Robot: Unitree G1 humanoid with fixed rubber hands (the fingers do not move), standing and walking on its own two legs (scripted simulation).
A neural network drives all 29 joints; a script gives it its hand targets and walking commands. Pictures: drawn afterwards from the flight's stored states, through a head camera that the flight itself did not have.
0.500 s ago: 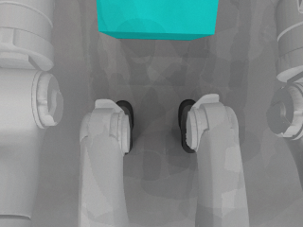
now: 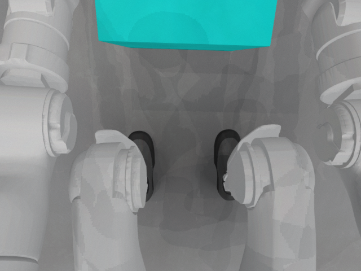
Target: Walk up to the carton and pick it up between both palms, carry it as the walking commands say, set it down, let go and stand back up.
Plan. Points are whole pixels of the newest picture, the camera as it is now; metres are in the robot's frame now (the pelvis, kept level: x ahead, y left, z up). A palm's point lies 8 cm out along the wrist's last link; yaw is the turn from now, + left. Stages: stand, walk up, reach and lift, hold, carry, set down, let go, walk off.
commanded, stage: reach and lift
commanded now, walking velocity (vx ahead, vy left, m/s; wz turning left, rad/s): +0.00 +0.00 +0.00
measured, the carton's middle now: out of the picture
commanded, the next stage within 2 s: none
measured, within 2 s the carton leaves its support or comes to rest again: leaves its support in 1.62 s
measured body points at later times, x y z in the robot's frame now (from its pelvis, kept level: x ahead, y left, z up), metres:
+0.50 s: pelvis +0.00 +0.00 +0.00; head +0.38 +0.01 +0.22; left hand +0.59 +0.17 -0.19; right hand +0.57 -0.17 -0.18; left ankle +0.11 +0.12 -0.32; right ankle +0.11 -0.12 -0.32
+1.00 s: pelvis +0.00 +0.01 -0.01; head +0.38 +0.01 +0.22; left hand +0.59 +0.17 -0.19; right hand +0.57 -0.16 -0.18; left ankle +0.11 +0.12 -0.32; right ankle +0.11 -0.12 -0.32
